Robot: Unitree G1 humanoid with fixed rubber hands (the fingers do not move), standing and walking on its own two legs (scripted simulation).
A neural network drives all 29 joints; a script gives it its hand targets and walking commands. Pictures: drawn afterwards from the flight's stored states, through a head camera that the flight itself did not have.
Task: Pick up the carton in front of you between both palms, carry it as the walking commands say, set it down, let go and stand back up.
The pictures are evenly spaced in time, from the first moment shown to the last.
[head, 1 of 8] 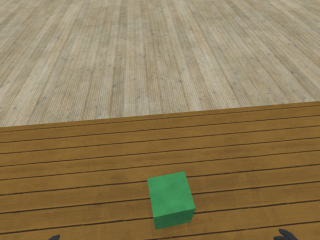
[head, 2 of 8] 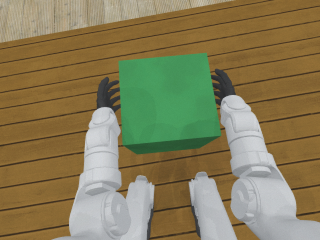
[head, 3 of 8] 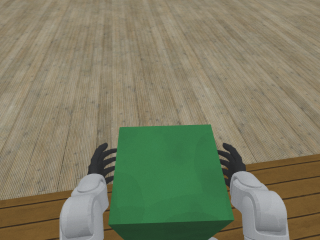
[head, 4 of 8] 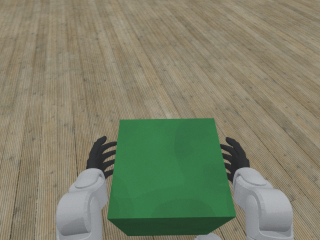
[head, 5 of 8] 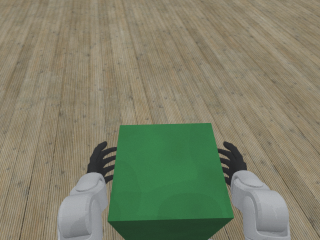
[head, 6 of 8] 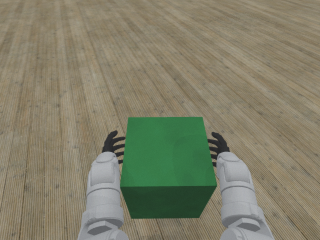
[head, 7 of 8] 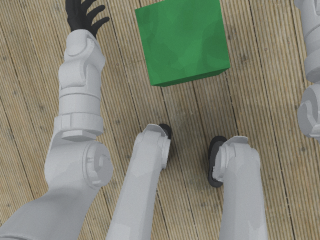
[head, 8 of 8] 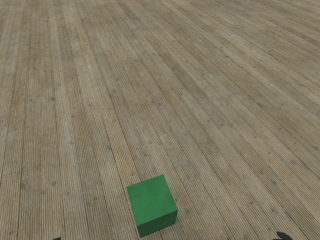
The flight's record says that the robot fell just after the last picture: no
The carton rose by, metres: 0.69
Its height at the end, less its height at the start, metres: -0.08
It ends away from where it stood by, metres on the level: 6.06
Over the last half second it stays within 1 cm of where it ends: yes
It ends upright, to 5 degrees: yes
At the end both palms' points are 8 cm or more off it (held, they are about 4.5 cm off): yes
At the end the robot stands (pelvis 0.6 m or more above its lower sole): yes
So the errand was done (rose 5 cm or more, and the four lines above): yes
